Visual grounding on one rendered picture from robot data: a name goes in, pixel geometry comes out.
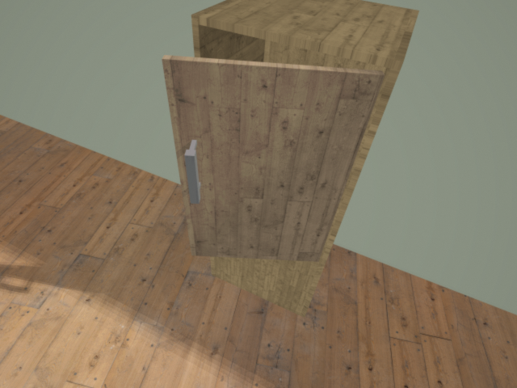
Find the cupboard door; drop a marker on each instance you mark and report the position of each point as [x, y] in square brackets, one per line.
[275, 147]

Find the handle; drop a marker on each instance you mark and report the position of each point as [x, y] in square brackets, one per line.
[192, 173]

